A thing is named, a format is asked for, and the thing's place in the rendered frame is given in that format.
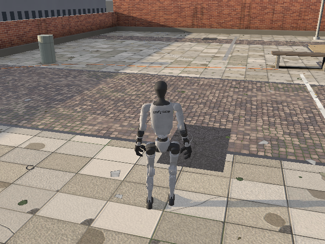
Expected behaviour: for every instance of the right robot hand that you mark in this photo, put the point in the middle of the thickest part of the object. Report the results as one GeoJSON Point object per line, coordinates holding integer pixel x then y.
{"type": "Point", "coordinates": [188, 152]}

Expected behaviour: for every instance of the left robot hand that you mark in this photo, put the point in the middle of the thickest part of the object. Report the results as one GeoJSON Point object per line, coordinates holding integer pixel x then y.
{"type": "Point", "coordinates": [137, 149]}

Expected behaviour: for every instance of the right robot forearm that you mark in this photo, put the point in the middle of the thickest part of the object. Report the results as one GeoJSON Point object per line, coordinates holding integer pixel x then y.
{"type": "Point", "coordinates": [184, 136]}

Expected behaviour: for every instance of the robot shin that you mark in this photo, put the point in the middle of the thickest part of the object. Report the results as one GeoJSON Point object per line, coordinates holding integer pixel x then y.
{"type": "Point", "coordinates": [172, 183]}
{"type": "Point", "coordinates": [149, 185]}

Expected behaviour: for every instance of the left robot forearm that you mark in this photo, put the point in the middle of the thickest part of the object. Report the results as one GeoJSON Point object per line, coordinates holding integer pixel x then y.
{"type": "Point", "coordinates": [139, 136]}

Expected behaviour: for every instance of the robot right shin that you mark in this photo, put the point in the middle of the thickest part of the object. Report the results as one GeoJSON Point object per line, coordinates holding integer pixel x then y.
{"type": "Point", "coordinates": [172, 183]}

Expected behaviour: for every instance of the robot left shin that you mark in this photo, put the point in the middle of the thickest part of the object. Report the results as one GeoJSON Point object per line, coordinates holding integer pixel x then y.
{"type": "Point", "coordinates": [149, 185]}

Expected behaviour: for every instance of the right robot upper arm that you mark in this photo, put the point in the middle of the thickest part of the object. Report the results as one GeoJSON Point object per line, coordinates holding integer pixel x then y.
{"type": "Point", "coordinates": [179, 114]}

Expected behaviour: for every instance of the left robot upper arm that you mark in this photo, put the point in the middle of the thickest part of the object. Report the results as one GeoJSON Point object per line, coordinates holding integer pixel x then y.
{"type": "Point", "coordinates": [143, 116]}

